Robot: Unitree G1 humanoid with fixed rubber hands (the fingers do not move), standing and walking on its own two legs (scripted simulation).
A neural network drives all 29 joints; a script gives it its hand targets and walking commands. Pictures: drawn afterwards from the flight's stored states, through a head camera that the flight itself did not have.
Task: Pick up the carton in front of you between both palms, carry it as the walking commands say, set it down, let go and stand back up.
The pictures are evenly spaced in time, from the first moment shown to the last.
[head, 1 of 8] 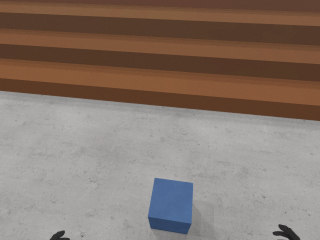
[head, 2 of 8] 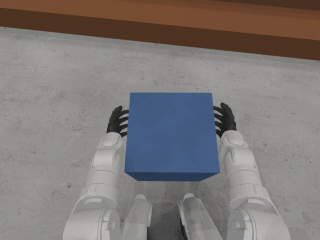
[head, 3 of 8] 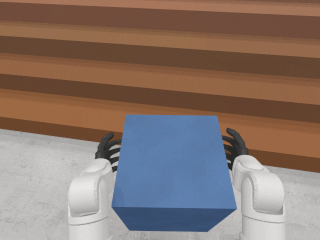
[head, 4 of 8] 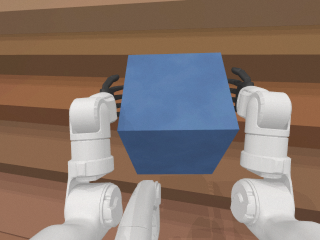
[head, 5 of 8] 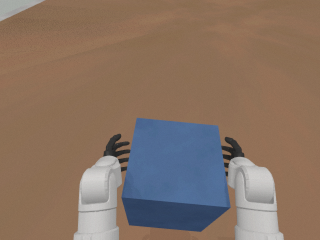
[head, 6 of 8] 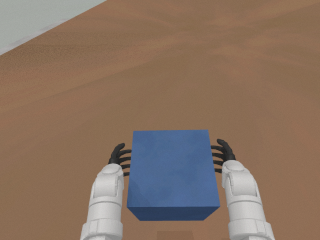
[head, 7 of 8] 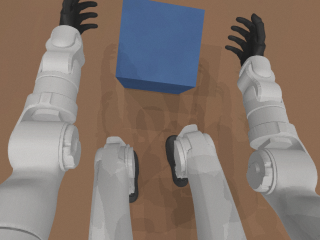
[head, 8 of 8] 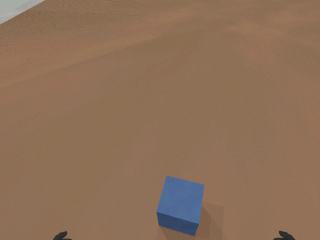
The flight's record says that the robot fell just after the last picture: no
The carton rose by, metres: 2.44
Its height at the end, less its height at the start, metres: +1.68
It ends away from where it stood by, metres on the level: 5.62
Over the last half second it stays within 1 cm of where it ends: yes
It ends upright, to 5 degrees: yes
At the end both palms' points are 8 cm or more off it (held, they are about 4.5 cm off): yes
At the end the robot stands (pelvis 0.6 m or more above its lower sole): yes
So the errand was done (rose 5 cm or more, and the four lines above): yes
